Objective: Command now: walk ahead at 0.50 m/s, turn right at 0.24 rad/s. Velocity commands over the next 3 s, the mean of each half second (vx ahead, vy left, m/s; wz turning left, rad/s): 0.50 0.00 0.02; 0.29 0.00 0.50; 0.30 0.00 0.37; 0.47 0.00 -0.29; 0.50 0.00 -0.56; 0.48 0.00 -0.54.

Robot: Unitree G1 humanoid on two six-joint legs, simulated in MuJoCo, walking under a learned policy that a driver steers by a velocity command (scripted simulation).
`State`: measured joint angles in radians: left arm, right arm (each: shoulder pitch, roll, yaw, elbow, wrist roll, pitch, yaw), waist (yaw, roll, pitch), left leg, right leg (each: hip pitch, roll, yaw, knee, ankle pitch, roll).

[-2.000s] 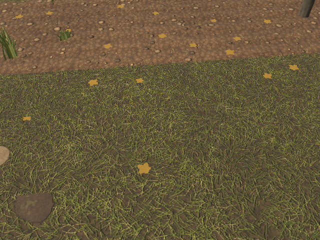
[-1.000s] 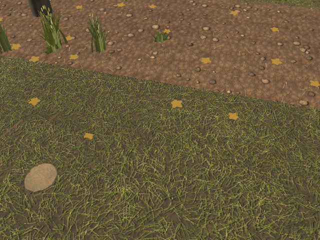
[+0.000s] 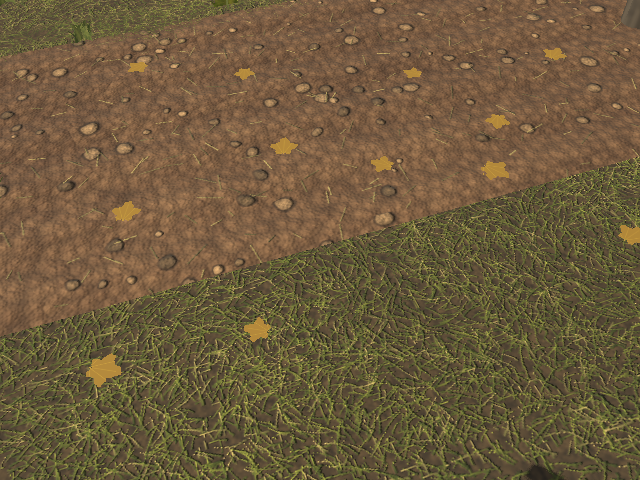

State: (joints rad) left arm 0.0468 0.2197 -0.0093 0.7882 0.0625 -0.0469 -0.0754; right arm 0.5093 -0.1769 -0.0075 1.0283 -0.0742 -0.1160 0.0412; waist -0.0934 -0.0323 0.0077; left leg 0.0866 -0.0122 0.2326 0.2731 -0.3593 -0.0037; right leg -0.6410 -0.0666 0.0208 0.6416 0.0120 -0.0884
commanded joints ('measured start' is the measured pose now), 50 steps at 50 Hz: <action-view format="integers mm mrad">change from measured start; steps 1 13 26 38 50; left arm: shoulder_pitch -53 261 428 182 385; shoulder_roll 65 -6 69 -14 156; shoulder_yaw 24 49 40 20 82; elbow -64 118 194 -90 -21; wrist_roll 2 -20 38 55 -78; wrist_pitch -9 -77 -75 -30 -57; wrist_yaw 9 58 67 62 39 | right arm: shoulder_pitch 9 -169 -363 -236 69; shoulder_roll -152 -5 -103 -50 -41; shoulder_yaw -43 -19 -47 -11 -11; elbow -22 -105 -246 -210 -287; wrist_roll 3 -15 -6 14 117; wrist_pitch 0 14 -3 -36 125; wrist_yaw -3 -12 27 -25 -91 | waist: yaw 55 87 125 176 118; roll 91 5 -17 58 -203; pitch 105 41 92 45 -364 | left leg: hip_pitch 13 -616 -691 -713 -1140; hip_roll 310 161 101 80 -148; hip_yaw -129 -296 -225 -510 -377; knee -52 795 667 320 1734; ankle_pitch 660 19 168 372 -695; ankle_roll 221 103 69 276 14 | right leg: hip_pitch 31 435 664 58 1375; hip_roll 32 -173 -213 14 -399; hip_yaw -26 244 -16 49 142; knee -55 -534 -249 490 50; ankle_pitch -63 -173 286 -38 1578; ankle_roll -15 -190 -123 92 -109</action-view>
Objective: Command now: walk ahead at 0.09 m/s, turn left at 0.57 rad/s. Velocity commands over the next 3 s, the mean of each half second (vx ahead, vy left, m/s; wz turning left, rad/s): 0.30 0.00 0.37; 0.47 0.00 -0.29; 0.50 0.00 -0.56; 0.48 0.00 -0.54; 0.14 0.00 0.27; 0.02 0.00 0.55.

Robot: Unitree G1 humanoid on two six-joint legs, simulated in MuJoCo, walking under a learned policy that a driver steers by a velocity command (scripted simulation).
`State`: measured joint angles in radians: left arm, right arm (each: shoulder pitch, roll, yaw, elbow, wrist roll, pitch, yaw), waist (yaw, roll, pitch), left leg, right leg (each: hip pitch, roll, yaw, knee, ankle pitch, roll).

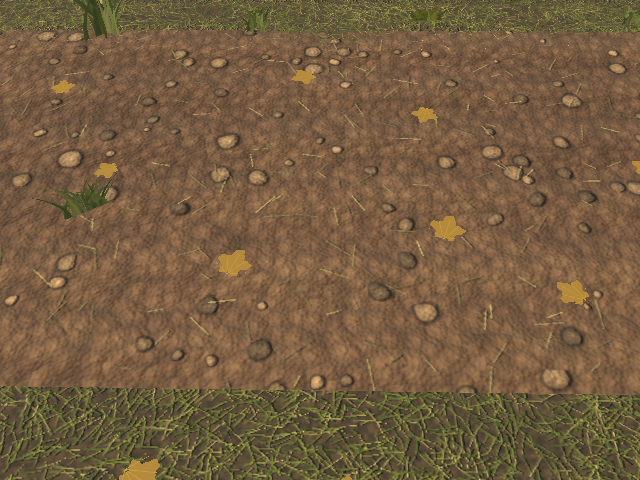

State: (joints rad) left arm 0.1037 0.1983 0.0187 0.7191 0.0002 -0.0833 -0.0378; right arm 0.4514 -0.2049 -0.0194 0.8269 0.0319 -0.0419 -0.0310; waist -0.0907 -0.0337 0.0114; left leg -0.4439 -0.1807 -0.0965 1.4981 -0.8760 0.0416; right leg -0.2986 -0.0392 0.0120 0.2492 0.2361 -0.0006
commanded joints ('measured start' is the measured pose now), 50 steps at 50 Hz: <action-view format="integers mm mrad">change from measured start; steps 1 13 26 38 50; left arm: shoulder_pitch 318 154 117 -149 334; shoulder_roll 211 208 165 56 226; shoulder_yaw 69 53 77 48 104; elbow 62 104 79 -13 30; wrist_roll -25 -27 -2 -18 -6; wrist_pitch -8 29 -12 26 39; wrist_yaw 2 96 67 11 21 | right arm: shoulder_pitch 110 -324 -169 -6 -119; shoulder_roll -54 3 -131 -123 -177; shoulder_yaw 7 -4 -72 -79 -74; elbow -133 -262 -113 48 -29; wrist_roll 22 3 -17 -27 4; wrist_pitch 30 41 -30 -62 -142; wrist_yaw -13 23 58 -17 40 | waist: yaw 136 64 95 43 248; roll -185 -92 184 117 -102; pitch -509 -73 -35 20 -348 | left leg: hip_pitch -761 -99 378 377 -504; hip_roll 120 263 472 418 190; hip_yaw -92 58 -303 101 -55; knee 689 -489 -1189 -1263 2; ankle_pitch -87 923 697 1032 374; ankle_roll -62 -117 178 45 -24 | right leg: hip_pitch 1079 -114 -702 -519 771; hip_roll -492 -211 -95 34 -252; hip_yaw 254 -55 70 77 721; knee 481 -62 1022 499 74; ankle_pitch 1173 -554 -487 -45 -497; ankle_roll -298 -166 -21 -42 -427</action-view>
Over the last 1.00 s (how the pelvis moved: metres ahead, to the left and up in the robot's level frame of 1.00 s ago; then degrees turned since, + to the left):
0.54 0.02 -0.14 20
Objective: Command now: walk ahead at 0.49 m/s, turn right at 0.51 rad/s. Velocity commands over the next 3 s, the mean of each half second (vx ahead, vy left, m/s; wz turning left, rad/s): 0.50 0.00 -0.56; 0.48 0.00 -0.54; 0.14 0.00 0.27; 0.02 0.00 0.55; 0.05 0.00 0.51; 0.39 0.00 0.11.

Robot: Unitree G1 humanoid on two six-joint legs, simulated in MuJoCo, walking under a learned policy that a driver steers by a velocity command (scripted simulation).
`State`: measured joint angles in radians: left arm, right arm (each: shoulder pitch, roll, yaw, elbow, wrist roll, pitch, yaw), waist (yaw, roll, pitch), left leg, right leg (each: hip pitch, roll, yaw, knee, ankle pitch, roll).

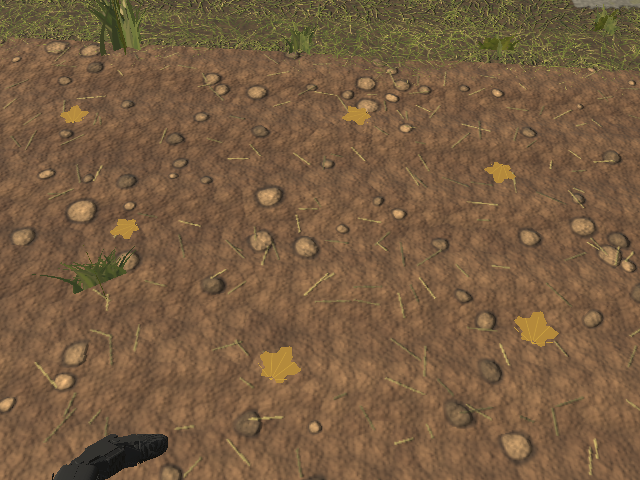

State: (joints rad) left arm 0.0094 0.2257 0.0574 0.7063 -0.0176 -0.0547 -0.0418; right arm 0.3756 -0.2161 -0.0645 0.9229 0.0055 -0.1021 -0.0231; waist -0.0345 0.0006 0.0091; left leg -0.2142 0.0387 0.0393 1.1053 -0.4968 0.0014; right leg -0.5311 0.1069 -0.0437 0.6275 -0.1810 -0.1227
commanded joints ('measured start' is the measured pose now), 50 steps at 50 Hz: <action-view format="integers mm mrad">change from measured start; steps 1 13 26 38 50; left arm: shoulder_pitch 307 291 254 25 354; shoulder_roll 154 163 137 70 211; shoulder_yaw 55 59 51 27 59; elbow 24 -5 -86 -135 -96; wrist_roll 2 -18 -7 -5 35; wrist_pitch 6 6 16 21 13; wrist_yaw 30 52 46 9 19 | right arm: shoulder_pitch -126 -398 -170 -98 -98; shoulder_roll -164 -79 -113 -201 -226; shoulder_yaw -28 -14 -26 -51 -21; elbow -159 -285 -251 -146 -158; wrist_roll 30 -5 -21 -4 47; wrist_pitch -81 -17 -14 -5 -9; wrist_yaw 26 17 20 9 34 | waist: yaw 147 93 8 -44 159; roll -75 -82 87 66 -101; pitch -188 -54 -38 34 -367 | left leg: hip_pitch -737 -268 121 177 -507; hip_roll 10 -41 226 210 18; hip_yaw -162 -80 -365 25 -120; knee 289 -516 -859 -934 321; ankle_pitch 99 585 292 560 -95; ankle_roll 25 -57 162 146 -23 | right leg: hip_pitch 811 191 -221 -201 870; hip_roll -356 -156 -183 -198 -492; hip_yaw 630 349 189 80 520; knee -330 -334 613 143 -185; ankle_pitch -37 137 -126 235 718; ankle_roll -252 -113 90 112 -264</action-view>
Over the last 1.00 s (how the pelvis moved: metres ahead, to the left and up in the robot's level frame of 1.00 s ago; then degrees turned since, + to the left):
0.39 0.11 -0.05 -1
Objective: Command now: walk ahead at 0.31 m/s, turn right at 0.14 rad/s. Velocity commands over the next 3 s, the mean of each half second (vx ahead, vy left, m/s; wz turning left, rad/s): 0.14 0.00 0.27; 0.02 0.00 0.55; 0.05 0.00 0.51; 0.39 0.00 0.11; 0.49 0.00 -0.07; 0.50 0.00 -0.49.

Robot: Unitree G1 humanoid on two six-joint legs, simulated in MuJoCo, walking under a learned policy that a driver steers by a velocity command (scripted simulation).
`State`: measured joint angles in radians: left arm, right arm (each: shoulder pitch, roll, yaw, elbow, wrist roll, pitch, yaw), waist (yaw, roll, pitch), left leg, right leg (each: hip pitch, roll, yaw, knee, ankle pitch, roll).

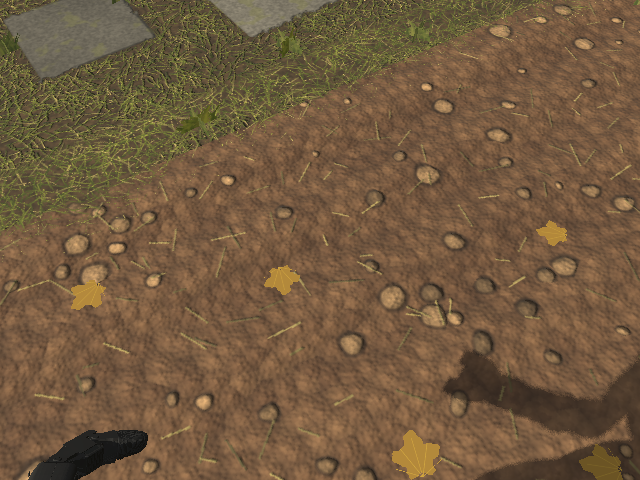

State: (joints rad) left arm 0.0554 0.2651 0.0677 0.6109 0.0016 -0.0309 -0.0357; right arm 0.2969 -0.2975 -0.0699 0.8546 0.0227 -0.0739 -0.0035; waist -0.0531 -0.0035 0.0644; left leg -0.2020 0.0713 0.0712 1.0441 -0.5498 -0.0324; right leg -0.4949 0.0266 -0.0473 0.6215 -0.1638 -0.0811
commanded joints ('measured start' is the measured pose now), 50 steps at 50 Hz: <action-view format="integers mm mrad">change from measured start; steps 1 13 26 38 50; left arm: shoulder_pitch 242 72 36 32 -6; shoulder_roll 139 123 120 90 123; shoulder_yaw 39 28 26 23 36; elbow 9 103 77 95 45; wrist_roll -1 17 -7 -7 15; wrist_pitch -17 -23 14 38 11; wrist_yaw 12 66 58 77 71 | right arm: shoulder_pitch -60 -117 -13 -151 -72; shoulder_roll -125 -46 -194 -172 -177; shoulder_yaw -7 -4 -58 -59 -79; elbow -101 -115 -218 -284 -273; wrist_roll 25 -10 -40 -18 -10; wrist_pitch -33 53 49 97 115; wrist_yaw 9 -4 13 -35 -25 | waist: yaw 139 52 -13 42 4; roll -48 -78 152 158 -119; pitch -305 -130 -345 -206 -109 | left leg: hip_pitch -526 -329 295 -47 -438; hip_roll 27 32 284 83 -134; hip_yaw -136 -100 -535 -458 -219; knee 290 -218 -623 -698 171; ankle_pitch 28 462 1142 486 87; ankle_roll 15 -29 410 249 -20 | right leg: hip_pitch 688 350 -176 36 314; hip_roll -355 -260 -9 6 -298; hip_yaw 382 -31 135 133 327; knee -187 -370 685 179 -302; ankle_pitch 701 575 -496 -184 180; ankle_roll -248 -143 126 161 -106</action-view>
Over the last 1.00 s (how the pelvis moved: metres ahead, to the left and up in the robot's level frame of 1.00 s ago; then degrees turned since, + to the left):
0.49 -0.11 0.01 -34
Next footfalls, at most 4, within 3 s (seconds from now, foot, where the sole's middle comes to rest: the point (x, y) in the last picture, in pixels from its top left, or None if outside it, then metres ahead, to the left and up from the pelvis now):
0.46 left None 0.22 0.15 -0.76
0.90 right None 0.27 -0.08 -0.76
1.32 left None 0.09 0.13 -0.76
1.86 right None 0.40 0.10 -0.76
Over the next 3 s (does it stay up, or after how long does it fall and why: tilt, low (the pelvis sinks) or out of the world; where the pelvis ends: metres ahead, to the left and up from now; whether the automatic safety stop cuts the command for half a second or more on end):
stays up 0.72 0.48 0.00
